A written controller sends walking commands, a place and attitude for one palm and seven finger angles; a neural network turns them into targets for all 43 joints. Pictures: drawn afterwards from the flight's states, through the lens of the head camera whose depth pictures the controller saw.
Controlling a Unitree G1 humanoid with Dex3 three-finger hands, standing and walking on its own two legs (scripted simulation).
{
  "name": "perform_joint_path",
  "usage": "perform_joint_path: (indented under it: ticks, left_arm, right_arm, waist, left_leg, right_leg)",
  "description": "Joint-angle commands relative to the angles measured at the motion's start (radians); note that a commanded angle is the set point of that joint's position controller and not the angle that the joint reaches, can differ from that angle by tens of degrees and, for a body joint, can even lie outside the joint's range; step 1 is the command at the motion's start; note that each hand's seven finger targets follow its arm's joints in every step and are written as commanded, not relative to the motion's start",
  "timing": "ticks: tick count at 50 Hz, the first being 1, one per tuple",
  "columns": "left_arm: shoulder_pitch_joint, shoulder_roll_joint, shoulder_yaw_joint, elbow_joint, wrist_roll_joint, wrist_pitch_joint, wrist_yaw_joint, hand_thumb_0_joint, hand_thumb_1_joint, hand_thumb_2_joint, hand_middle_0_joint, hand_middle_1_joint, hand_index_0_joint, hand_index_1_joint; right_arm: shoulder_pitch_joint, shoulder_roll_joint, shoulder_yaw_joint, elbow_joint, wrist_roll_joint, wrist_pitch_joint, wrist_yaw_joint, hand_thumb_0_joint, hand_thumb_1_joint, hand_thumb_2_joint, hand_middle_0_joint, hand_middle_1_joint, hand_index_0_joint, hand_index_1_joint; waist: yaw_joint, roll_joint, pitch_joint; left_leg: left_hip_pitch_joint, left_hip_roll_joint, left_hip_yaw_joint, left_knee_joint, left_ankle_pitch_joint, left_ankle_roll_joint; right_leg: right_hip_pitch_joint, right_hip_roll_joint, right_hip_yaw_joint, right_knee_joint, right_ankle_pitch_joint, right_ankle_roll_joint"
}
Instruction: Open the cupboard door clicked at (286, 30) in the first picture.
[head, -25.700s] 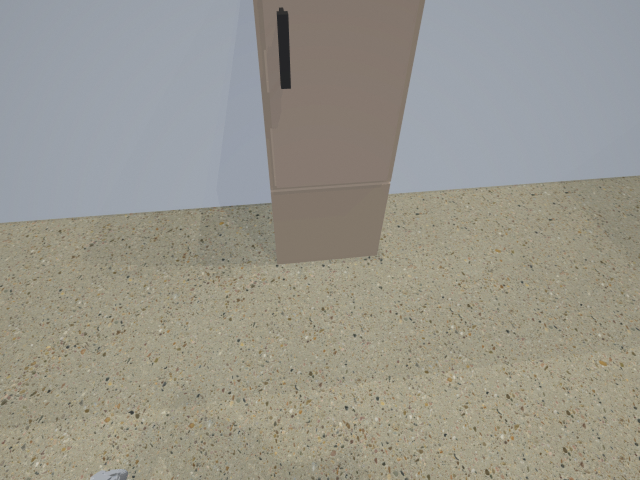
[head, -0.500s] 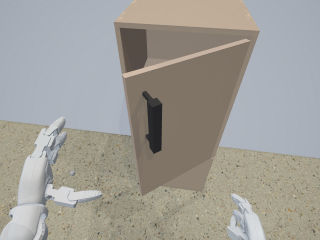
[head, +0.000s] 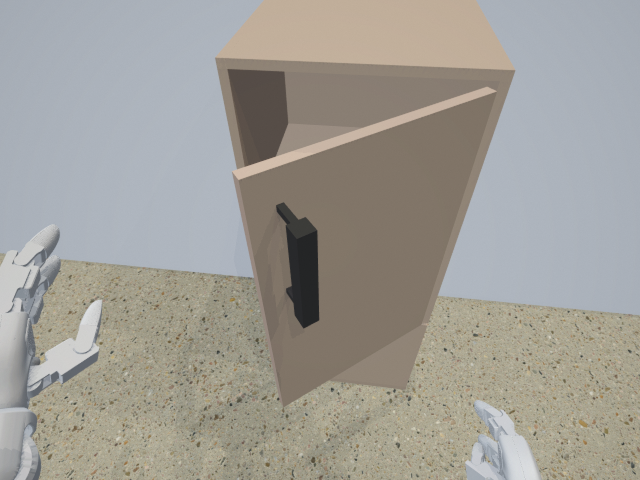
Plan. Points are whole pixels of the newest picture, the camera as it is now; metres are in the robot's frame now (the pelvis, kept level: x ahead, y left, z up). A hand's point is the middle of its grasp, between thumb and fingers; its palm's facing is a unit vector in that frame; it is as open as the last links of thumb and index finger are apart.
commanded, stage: draw the hand back to the body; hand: left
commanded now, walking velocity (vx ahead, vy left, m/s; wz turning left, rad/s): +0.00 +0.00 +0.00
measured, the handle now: (296, 267) +0.34 +0.08 +0.10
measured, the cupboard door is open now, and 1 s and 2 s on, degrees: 39 39 39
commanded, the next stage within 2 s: step back with the hand held close in 0.38 s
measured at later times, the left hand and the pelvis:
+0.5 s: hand (77, 346) +0.18 +0.26 +0.16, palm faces +0.46 -0.79 -0.40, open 7.4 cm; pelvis -0.01 -0.01 +0.00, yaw +0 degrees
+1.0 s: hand (22, 409) +0.12 +0.27 +0.15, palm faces +0.36 -0.77 -0.53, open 7.4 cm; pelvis -0.08 +0.01 -0.01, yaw -1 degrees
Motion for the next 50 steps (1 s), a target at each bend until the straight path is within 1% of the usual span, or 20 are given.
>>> perform_joint_path:
  ticks: [1, 6, 10, 13, 15, 19, 20, 21, 23, 25, 26, 27, 29, 31, 35, 36, 39, 40, 46, 50]
  left_arm:
    - [-0.101, 0.176, 0.127, -0.214, -0.005, -0.064, 0.022, 0.000, 0.900, 0.900, -0.200, -0.300, -0.200, -0.300]
    - [-0.096, 0.150, 0.094, -0.198, -0.004, -0.056, 0.018, 0.000, 0.900, 0.900, -0.200, -0.300, -0.200, -0.300]
    - [-0.092, 0.195, 0.133, -0.194, -0.003, -0.056, 0.020, 0.000, 0.900, 0.900, -0.200, -0.300, -0.200, -0.300]
    - [-0.098, 0.177, 0.122, -0.219, -0.003, -0.058, 0.020, 0.000, 0.900, 0.900, -0.200, -0.300, -0.200, -0.300]
    - [-0.104, 0.203, 0.140, -0.221, -0.001, -0.062, 0.023, 0.000, 0.900, 0.900, -0.200, -0.300, -0.200, -0.300]
    - [-0.099, 0.176, 0.124, -0.211, -0.003, -0.063, 0.020, 0.000, 0.900, 0.900, -0.200, -0.300, -0.200, -0.300]
    - [-0.095, 0.196, 0.140, -0.190, -0.004, -0.060, 0.021, 0.000, 0.900, 0.900, -0.200, -0.300, -0.200, -0.300]
    - [-0.107, 0.168, 0.116, -0.200, -0.004, -0.062, 0.018, 0.000, 0.900, 0.900, -0.200, -0.300, -0.200, -0.300]
    - [-0.096, 0.160, 0.112, -0.182, -0.006, -0.062, 0.016, 0.000, 0.900, 0.900, -0.200, -0.300, -0.200, -0.300]
    - [-0.179, 0.217, 0.143, -0.252, -0.006, -0.074, 0.022, 0.000, 0.900, 0.900, -0.200, -0.300, -0.200, -0.300]
    - [-0.218, 0.317, 0.249, -0.269, -0.011, -0.113, 0.023, 0.000, 0.900, 0.900, -0.200, -0.300, -0.200, -0.300]
    - [-0.107, 0.238, 0.192, -0.185, -0.009, -0.115, 0.009, 0.000, 0.900, 0.900, -0.200, -0.300, -0.200, -0.300]
    - [-0.040, 0.204, 0.155, -0.189, -0.002, -0.108, 0.000, 0.000, 0.900, 0.900, -0.200, -0.300, -0.200, -0.300]
    - [0.003, 0.201, 0.155, -0.199, -0.002, -0.117, 0.002, 0.000, 0.900, 0.900, -0.200, -0.300, -0.200, -0.300]
    - [0.074, 0.247, 0.203, -0.252, -0.003, -0.121, 0.015, 0.000, 0.900, 0.900, -0.200, -0.300, -0.200, -0.300]
    - [0.101, 0.241, 0.206, -0.262, -0.005, -0.121, 0.018, 0.000, 0.900, 0.900, -0.200, -0.300, -0.200, -0.300]
    - [0.103, 0.264, 0.229, -0.321, -0.004, -0.128, 0.025, 0.000, 0.900, 0.900, -0.200, -0.300, -0.200, -0.300]
    - [0.107, 0.285, 0.249, -0.328, -0.003, -0.130, 0.032, 0.000, 0.900, 0.900, -0.200, -0.300, -0.200, -0.300]
    - [0.122, 0.262, 0.252, -0.335, 0.006, -0.151, 0.044, 0.000, 0.900, 0.900, -0.200, -0.300, -0.200, -0.300]
    - [0.089, 0.246, 0.244, -0.324, 0.020, -0.170, 0.049, 0.000, 0.900, 0.900, -0.200, -0.300, -0.200, -0.300]
  right_arm:
    - [-0.121, -0.108, -0.041, -0.159, 0.005, -0.046, -0.012, 0.000, -0.900, -0.900, 0.200, 0.300, 0.200, 0.300]
    - [-0.121, -0.115, -0.046, -0.160, 0.006, -0.041, -0.005, 0.000, -0.900, -0.900, 0.200, 0.300, 0.200, 0.300]
    - [-0.128, -0.120, -0.051, -0.159, 0.006, -0.037, -0.007, 0.000, -0.900, -0.900, 0.200, 0.300, 0.200, 0.300]
    - [-0.129, -0.110, -0.045, -0.163, 0.005, -0.037, -0.006, 0.000, -0.900, -0.900, 0.200, 0.300, 0.200, 0.300]
    - [-0.133, -0.113, -0.046, -0.159, 0.005, -0.041, -0.009, 0.000, -0.900, -0.900, 0.200, 0.300, 0.200, 0.300]
    - [-0.132, -0.108, -0.046, -0.160, 0.005, -0.042, -0.009, 0.000, -0.900, -0.900, 0.200, 0.300, 0.200, 0.300]
    - [-0.136, -0.113, -0.048, -0.154, 0.005, -0.042, -0.011, 0.000, -0.900, -0.900, 0.200, 0.300, 0.200, 0.300]
    - [-0.135, -0.106, -0.044, -0.157, 0.005, -0.041, -0.009, 0.000, -0.900, -0.900, 0.200, 0.300, 0.200, 0.300]
    - [-0.134, -0.108, -0.047, -0.157, 0.007, -0.039, -0.008, 0.000, -0.900, -0.900, 0.200, 0.300, 0.200, 0.300]
    - [-0.146, -0.114, -0.047, -0.158, 0.009, -0.045, -0.011, 0.000, -0.900, -0.900, 0.200, 0.300, 0.200, 0.300]
    - [-0.130, -0.132, -0.039, -0.196, 0.020, -0.024, -0.011, 0.000, -0.900, -0.900, 0.200, 0.300, 0.200, 0.300]
    - [-0.129, -0.115, -0.040, -0.182, 0.015, -0.007, -0.011, 0.000, -0.900, -0.900, 0.200, 0.300, 0.200, 0.300]
    - [-0.133, -0.121, -0.047, -0.203, 0.015, 0.012, -0.006, 0.000, -0.900, -0.900, 0.200, 0.300, 0.200, 0.300]
    - [-0.129, -0.123, -0.053, -0.209, 0.014, 0.023, -0.010, 0.000, -0.900, -0.900, 0.200, 0.300, 0.200, 0.300]
    - [-0.120, -0.127, -0.070, -0.229, 0.017, 0.041, -0.013, 0.000, -0.900, -0.900, 0.200, 0.300, 0.200, 0.300]
    - [-0.113, -0.119, -0.072, -0.240, 0.020, 0.047, -0.013, 0.000, -0.900, -0.900, 0.200, 0.300, 0.200, 0.300]
    - [-0.111, -0.120, -0.080, -0.262, 0.024, 0.052, -0.014, 0.000, -0.900, -0.900, 0.200, 0.300, 0.200, 0.300]
    - [-0.121, -0.123, -0.082, -0.257, 0.023, 0.053, -0.018, 0.000, -0.900, -0.900, 0.200, 0.300, 0.200, 0.300]
    - [-0.101, -0.127, -0.083, -0.270, 0.021, 0.038, -0.017, 0.000, -0.900, -0.900, 0.200, 0.300, 0.200, 0.300]
    - [-0.082, -0.140, -0.087, -0.267, 0.024, 0.020, -0.014, 0.000, -0.900, -0.900, 0.200, 0.300, 0.200, 0.300]
  waist:
    - [0.002, 0.032, -0.091]
    - [-0.003, 0.014, -0.088]
    - [0.006, -0.018, -0.092]
    - [0.005, 0.039, -0.102]
    - [0.007, 0.035, -0.090]
    - [0.002, 0.007, -0.082]
    - [0.006, 0.016, -0.072]
    - [0.000, 0.027, -0.066]
    - [-0.001, -0.005, -0.057]
    - [0.002, 0.034, -0.084]
    - [-0.053, 0.001, 0.023]
    - [-0.053, -0.058, 0.007]
    - [-0.054, -0.070, -0.026]
    - [-0.053, -0.011, -0.084]
    - [-0.049, -0.003, -0.199]
    - [-0.051, -0.028, -0.221]
    - [-0.050, -0.039, -0.235]
    - [-0.046, 0.004, -0.229]
    - [-0.049, 0.039, -0.148]
    - [-0.064, 0.014, -0.091]
  left_leg:
    - [-0.001, 0.007, -0.005, -0.047, 0.384, 0.002]
    - [0.010, 0.010, -0.008, -0.051, 0.384, 0.004]
    - [0.004, 0.006, -0.005, -0.051, 0.365, 0.006]
    - [0.007, 0.002, -0.004, -0.054, 0.363, 0.003]
    - [0.005, 0.003, -0.006, -0.054, 0.340, 0.001]
    - [-0.001, 0.001, -0.003, -0.059, 0.320, 0.006]
    - [0.002, 0.003, -0.002, -0.056, 0.306, 0.006]
    - [-0.005, 0.000, -0.003, -0.065, 0.290, 0.004]
    - [-0.008, 0.002, -0.002, -0.064, 0.280, 0.007]
    - [0.005, -0.003, -0.004, -0.063, 0.248, 0.008]
    - [-0.085, 0.006, -0.017, -0.038, 0.170, 0.026]
    - [-0.085, 0.004, -0.027, -0.019, 0.160, 0.029]
    - [-0.068, 0.006, -0.016, 0.002, 0.206, 0.027]
    - [-0.063, 0.017, -0.014, 0.001, 0.256, 0.025]
    - [-0.058, 0.038, -0.018, 0.018, 0.392, 0.020]
    - [-0.062, 0.045, -0.017, 0.023, 0.415, 0.020]
    - [-0.103, 0.052, -0.023, 0.027, 0.414, 0.018]
    - [-0.112, 0.052, -0.031, 0.018, 0.406, 0.019]
    - [-0.317, 0.087, -0.074, -0.040, 0.162, 0.045]
    - [-0.450, 0.077, -0.090, -0.045, -0.180, 0.062]
  right_leg:
    - [0.028, 0.017, -0.014, -0.030, 0.275, -0.038]
    - [0.016, 0.018, -0.020, -0.035, 0.262, -0.034]
    - [0.028, 0.022, -0.016, -0.039, 0.266, -0.035]
    - [0.029, 0.020, -0.016, -0.039, 0.258, -0.035]
    - [0.022, 0.021, -0.014, -0.046, 0.245, -0.037]
    - [0.017, 0.024, -0.016, -0.053, 0.233, -0.035]
    - [0.010, 0.022, -0.011, -0.059, 0.226, -0.036]
    - [0.011, 0.021, -0.014, -0.060, 0.209, -0.036]
    - [0.001, 0.025, -0.014, -0.065, 0.197, -0.033]
    - [0.011, 0.021, -0.004, -0.073, 0.173, -0.035]
    - [-0.129, -0.016, 0.076, -0.124, 0.206, -0.031]
    - [-0.136, -0.034, 0.068, -0.123, 0.202, -0.028]
    - [-0.147, -0.044, 0.068, -0.111, 0.250, -0.028]
    - [-0.125, -0.050, 0.057, -0.073, 0.292, -0.025]
    - [-0.071, -0.049, 0.043, 0.001, 0.413, -0.018]
    - [-0.061, -0.047, 0.042, 0.020, 0.441, -0.015]
    - [-0.059, -0.040, 0.043, 0.056, 0.446, -0.010]
    - [-0.063, -0.039, 0.042, 0.066, 0.427, -0.012]
    - [-0.052, -0.016, 0.052, 0.132, 0.245, -0.005]
    - [-0.077, -0.029, 0.097, 0.103, 0.068, -0.016]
